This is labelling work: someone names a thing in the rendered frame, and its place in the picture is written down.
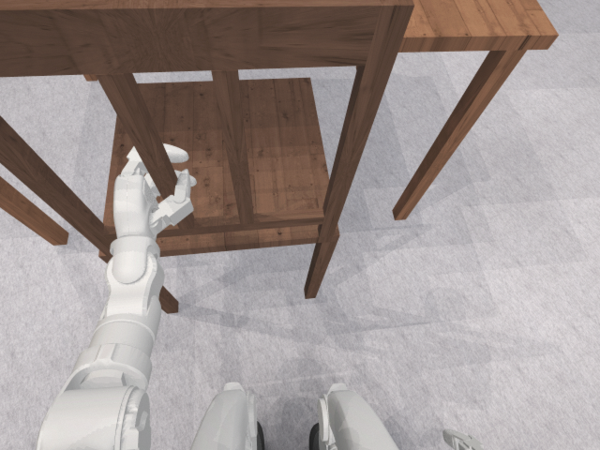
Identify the right robot hand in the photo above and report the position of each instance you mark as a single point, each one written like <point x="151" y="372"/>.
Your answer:
<point x="460" y="441"/>

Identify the table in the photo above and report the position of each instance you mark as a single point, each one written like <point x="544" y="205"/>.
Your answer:
<point x="505" y="28"/>

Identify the robot left upper arm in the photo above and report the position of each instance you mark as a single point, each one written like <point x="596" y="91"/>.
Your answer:
<point x="106" y="418"/>

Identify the right robot thigh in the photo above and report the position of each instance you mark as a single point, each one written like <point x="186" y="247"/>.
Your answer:
<point x="347" y="420"/>

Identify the left robot hand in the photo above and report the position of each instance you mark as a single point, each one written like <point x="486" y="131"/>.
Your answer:
<point x="134" y="197"/>

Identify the chair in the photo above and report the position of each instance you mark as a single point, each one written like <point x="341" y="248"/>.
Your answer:
<point x="255" y="147"/>

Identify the left robot forearm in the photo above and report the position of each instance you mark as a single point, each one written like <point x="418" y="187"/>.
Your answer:
<point x="120" y="350"/>

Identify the robot right shin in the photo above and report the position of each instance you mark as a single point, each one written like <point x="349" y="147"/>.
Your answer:
<point x="322" y="445"/>

